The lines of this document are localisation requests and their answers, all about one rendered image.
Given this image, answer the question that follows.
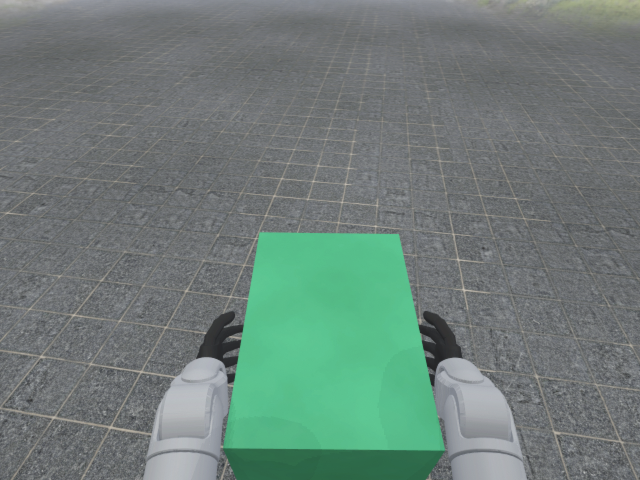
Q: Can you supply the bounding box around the robot left forearm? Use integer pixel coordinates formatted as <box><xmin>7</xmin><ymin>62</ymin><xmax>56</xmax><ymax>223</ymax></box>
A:
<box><xmin>143</xmin><ymin>357</ymin><xmax>228</xmax><ymax>480</ymax></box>

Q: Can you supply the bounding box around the left robot hand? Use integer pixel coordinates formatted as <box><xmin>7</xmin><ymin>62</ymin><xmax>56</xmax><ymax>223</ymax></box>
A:
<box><xmin>196</xmin><ymin>311</ymin><xmax>244</xmax><ymax>383</ymax></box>

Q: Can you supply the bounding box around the right robot hand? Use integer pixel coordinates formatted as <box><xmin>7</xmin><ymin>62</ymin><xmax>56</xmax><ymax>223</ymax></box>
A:
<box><xmin>418</xmin><ymin>311</ymin><xmax>463</xmax><ymax>386</ymax></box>

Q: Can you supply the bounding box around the robot right forearm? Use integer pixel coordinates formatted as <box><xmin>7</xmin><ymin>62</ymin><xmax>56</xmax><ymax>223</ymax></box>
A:
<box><xmin>434</xmin><ymin>358</ymin><xmax>527</xmax><ymax>480</ymax></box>

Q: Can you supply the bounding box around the carton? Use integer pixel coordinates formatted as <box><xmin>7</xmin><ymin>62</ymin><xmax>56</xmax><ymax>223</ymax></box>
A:
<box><xmin>223</xmin><ymin>232</ymin><xmax>445</xmax><ymax>480</ymax></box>

